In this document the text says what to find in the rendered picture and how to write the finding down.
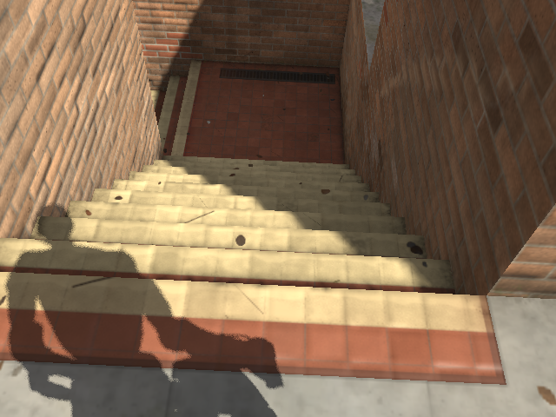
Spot stairs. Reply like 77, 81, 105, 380
0, 156, 455, 295
151, 76, 188, 156

